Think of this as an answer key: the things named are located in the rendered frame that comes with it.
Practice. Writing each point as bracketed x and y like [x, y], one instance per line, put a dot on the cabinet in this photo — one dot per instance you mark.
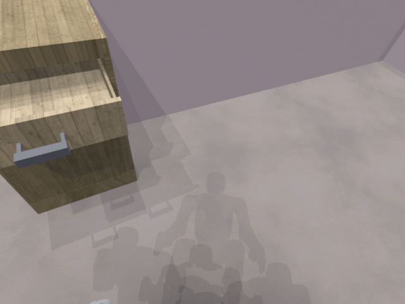
[42, 33]

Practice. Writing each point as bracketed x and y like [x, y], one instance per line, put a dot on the handle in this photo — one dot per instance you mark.
[41, 154]

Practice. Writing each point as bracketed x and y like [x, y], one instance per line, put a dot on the drawer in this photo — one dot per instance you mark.
[38, 104]

